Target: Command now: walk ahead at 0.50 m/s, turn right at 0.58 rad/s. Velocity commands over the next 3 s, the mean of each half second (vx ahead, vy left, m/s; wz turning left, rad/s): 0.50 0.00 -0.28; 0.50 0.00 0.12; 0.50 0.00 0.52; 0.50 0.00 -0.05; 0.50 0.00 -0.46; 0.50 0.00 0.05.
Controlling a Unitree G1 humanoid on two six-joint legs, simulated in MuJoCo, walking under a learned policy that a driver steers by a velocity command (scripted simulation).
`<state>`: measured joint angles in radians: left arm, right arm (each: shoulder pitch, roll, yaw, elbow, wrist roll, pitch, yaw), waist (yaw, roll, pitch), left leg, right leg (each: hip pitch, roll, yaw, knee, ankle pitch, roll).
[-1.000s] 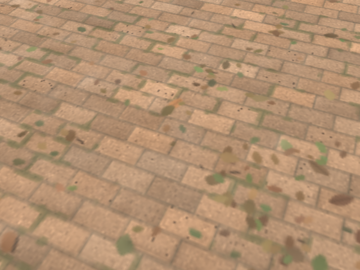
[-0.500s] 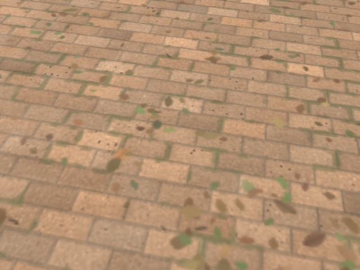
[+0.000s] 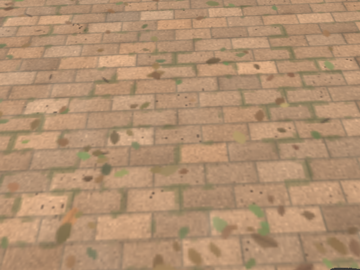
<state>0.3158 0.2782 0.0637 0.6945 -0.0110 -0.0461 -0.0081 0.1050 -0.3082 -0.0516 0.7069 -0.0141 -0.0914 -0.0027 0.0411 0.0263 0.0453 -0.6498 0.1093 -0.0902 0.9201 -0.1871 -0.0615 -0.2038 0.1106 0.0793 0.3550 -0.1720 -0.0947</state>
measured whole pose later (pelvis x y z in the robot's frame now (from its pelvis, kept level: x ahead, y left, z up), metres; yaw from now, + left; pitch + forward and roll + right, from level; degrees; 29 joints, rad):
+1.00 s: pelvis +0.54 -0.04 +0.00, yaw -1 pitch +0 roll -2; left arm 0.30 0.26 0.06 0.81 0.02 -0.10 -0.02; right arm 0.23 -0.31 -0.07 0.80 0.03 -0.03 0.00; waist 0.03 0.05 0.02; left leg -0.67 0.10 -0.08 1.03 -0.16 -0.01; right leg -0.11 0.04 -0.14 0.28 -0.18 -0.05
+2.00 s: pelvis +1.12 +0.04 +0.00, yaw +11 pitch +1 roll +0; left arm 0.32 0.27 0.05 0.78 -0.01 -0.07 -0.02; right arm 0.19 -0.30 -0.05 0.68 -0.02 -0.09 0.00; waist 0.04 0.03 0.03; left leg -0.57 0.05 -0.07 0.97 -0.27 -0.02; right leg -0.22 0.11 0.07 0.35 -0.15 -0.09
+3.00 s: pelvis +1.64 +0.04 +0.00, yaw +0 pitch +0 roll -1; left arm 0.30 0.26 0.06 0.80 0.02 -0.09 -0.02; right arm 0.23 -0.31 -0.07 0.81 0.03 -0.04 0.00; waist 0.03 0.05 0.02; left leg -0.64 0.10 -0.08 1.05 -0.18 -0.01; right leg -0.12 0.04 -0.14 0.29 -0.19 -0.06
